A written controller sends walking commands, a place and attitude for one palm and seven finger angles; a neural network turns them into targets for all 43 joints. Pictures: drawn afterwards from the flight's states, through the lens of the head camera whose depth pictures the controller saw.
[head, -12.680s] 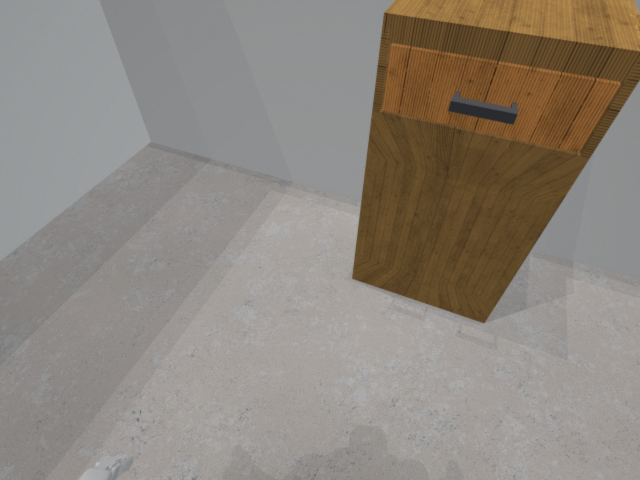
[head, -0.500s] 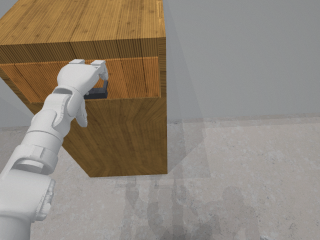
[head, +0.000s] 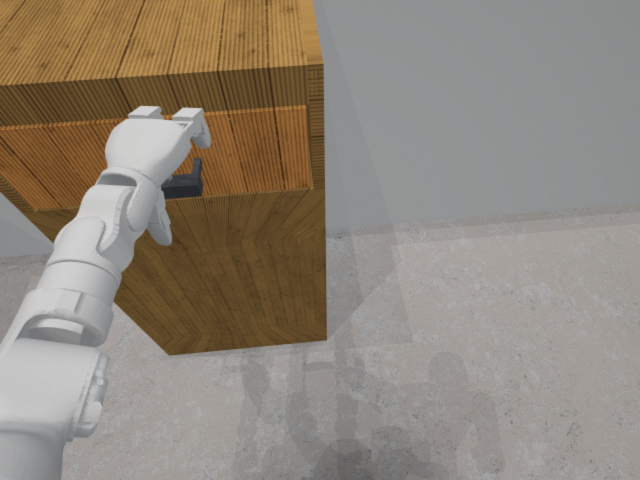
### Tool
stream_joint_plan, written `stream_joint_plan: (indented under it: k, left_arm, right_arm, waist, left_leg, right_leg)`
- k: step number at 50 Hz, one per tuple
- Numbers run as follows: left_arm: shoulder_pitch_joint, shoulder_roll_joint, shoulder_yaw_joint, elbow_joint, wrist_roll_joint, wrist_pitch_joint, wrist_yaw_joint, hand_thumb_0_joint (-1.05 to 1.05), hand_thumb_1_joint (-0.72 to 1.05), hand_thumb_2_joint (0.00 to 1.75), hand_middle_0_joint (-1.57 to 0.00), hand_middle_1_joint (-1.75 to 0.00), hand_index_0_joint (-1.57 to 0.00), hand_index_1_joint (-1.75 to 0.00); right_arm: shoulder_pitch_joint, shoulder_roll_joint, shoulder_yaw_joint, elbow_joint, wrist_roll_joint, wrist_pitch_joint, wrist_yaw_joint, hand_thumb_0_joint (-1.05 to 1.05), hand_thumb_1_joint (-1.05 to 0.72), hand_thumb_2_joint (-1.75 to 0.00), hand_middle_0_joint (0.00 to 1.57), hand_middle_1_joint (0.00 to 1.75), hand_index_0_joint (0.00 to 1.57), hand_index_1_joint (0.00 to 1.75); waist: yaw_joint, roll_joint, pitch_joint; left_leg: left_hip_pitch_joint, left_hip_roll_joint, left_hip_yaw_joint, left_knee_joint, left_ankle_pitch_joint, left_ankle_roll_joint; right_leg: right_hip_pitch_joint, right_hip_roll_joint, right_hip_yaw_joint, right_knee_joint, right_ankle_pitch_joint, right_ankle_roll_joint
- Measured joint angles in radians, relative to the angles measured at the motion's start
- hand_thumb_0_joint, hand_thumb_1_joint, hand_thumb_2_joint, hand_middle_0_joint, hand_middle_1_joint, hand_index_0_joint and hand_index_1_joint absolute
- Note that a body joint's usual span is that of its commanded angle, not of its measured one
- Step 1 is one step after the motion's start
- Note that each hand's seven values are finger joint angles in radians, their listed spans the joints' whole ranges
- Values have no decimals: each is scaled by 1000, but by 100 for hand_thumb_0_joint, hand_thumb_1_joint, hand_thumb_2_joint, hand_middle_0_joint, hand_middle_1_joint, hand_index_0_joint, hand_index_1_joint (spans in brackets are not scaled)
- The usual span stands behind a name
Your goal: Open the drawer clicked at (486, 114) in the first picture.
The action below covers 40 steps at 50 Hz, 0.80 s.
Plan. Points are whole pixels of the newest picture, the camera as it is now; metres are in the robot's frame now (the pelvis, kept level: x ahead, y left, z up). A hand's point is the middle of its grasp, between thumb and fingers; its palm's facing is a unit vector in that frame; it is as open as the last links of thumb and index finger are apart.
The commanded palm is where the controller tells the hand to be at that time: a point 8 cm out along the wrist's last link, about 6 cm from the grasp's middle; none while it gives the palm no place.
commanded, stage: move the hooked fingers above the handle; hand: left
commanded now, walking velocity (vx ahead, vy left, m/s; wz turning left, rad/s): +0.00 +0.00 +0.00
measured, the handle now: (154, 177) +0.52 +0.25 +0.05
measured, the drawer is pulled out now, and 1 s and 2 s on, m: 0.00 0.00 0.00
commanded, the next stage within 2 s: none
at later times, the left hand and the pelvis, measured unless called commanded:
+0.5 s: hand (152, 191) +0.44 +0.21 +0.11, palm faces -0.06 +0.01 -1.00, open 13.8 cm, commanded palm +0.45 +0.23 +0.17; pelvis +0.00 -0.01 +0.00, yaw +2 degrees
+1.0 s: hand (169, 178) +0.46 +0.20 +0.11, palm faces +0.01 -0.02 -1.00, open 13.8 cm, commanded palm +0.45 +0.24 +0.18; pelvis +0.00 -0.01 +0.00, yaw +0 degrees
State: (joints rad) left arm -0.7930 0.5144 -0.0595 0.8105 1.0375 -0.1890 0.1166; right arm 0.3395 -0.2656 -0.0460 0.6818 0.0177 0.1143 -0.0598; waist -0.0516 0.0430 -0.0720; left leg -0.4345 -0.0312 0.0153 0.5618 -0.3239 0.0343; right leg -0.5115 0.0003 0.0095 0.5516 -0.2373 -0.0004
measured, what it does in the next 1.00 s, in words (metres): stands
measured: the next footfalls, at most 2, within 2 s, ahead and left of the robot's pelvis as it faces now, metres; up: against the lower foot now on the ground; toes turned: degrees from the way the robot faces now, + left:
none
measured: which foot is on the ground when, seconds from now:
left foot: down 0.00-1.00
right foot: down 0.00-1.00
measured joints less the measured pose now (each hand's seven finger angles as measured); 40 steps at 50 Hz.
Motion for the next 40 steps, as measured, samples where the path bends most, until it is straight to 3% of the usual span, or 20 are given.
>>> stream_joint_plan:
  k: [3,6,9,14,17,21,25,28,31,34,40]
  left_arm:
    - [-12,-7,19,6,4,20,63,0,-49,30,-36,-122,-32,-121]
    - [-31,-22,12,53,12,119,99,0,-49,30,-40,-124,-32,-121]
    - [-30,-26,14,64,4,170,78,0,-49,30,-39,-124,-35,-123]
    - [-10,-3,7,70,-16,238,-11,0,-49,30,-35,-122,-34,-123]
    - [-5,10,-25,69,-28,228,-69,0,-49,30,-34,-121,-33,-122]
    - [14,10,-70,14,-35,154,-116,0,-49,30,-33,-120,-33,-121]
    - [18,-5,-83,-29,-39,65,-90,0,-49,30,-32,-120,-32,-121]
    - [2,-3,-47,-19,-28,37,-34,0,-49,30,-32,-120,-32,-121]
    - [-29,19,-4,19,-10,67,23,0,-49,30,-32,-120,-32,-121]
    - [-56,46,26,70,-1,132,39,0,-49,30,-32,-120,-32,-121]
    - [-32,35,-25,90,-40,202,-70,0,-49,30,-32,-120,-34,-123]
  right_arm:
    - [-15,-5,-6,12,-6,-6,18,1,-90,-90,20,30,20,30]
    - [-42,-8,0,26,-3,2,36,1,-91,-90,20,30,20,30]
    - [-64,-4,13,23,1,15,39,1,-91,-90,20,30,20,30]
    - [-76,6,28,-8,16,30,25,1,-91,-90,20,30,20,30]
    - [-78,6,34,-26,23,29,12,1,-90,-90,21,30,20,30]
    - [-75,-4,21,-40,19,17,-1,1,-90,-90,21,30,20,30]
    - [-82,-17,8,-33,11,4,-8,1,-90,-90,21,30,20,30]
    - [-94,-20,8,-24,5,-3,-8,1,-90,-90,20,30,20,30]
    - [-97,-17,9,-17,2,-6,-3,1,-91,-90,20,30,20,30]
    - [-86,-15,11,-8,1,2,7,1,-91,-90,20,30,20,30]
    - [-44,-17,20,-1,21,38,12,1,-91,-90,20,30,20,30]
  waist:
    - [4,11,-8]
    - [10,25,-14]
    - [16,35,-18]
    - [21,38,-27]
    - [28,28,-17]
    - [42,12,-1]
    - [45,3,8]
    - [33,-2,8]
    - [21,0,1]
    - [17,12,-8]
    - [23,37,-20]
  left_leg:
    - [-6,-1,2,4,-4,0]
    - [1,-1,10,-7,-2,3]
    - [22,0,17,-30,7,5]
    - [65,2,16,-62,18,1]
    - [80,3,3,-64,19,-3]
    - [76,3,-18,-49,16,-8]
    - [57,2,-32,-24,8,-11]
    - [36,3,-30,-11,3,-13]
    - [19,6,-21,-8,2,-15]
    - [15,10,-11,-15,3,-15]
    - [48,12,-4,-41,6,-11]
  right_leg:
    - [-6,-1,2,1,-2,2]
    - [-3,0,10,-5,1,6]
    - [11,2,18,-20,8,6]
    - [48,4,17,-38,11,2]
    - [68,3,4,-41,8,-3]
    - [75,2,-17,-34,2,-9]
    - [64,-1,-32,-16,-7,-12]
    - [41,0,-30,-3,-11,-14]
    - [20,5,-22,2,-9,-15]
    - [12,9,-12,-3,-5,-15]
    - [42,12,-5,-27,-1,-10]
